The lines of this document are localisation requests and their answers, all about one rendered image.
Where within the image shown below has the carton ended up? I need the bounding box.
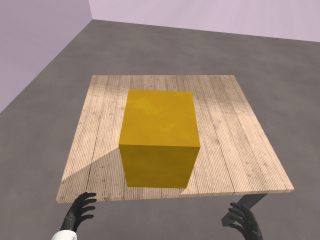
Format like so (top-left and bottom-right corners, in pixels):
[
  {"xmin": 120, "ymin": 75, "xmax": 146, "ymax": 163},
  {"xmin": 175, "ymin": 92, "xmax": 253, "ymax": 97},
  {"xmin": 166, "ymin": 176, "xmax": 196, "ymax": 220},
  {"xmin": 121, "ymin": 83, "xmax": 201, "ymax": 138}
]
[{"xmin": 118, "ymin": 89, "xmax": 201, "ymax": 189}]

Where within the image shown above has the robot left hand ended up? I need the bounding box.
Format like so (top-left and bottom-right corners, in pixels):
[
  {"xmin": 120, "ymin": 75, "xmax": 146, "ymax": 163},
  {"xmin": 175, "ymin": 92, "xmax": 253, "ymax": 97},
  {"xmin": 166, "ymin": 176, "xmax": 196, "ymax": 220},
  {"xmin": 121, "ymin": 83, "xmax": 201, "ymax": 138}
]
[{"xmin": 60, "ymin": 192, "xmax": 97, "ymax": 233}]

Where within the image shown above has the table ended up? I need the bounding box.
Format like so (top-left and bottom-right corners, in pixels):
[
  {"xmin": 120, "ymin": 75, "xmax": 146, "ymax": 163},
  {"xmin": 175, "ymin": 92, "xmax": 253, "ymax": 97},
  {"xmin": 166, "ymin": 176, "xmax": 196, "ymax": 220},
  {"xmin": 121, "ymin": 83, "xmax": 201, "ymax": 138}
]
[{"xmin": 56, "ymin": 75, "xmax": 294, "ymax": 227}]

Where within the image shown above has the robot right hand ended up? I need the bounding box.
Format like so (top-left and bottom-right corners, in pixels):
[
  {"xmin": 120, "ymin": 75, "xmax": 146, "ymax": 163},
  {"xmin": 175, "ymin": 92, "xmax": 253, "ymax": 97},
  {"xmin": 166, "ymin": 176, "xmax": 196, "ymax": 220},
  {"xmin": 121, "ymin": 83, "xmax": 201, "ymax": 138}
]
[{"xmin": 228, "ymin": 202, "xmax": 263, "ymax": 240}]

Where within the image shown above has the left robot forearm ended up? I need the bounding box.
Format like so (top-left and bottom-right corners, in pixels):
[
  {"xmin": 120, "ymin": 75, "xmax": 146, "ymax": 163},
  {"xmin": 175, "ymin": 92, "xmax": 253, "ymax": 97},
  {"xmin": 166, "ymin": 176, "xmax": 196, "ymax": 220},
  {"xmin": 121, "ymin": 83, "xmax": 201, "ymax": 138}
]
[{"xmin": 51, "ymin": 230, "xmax": 77, "ymax": 240}]

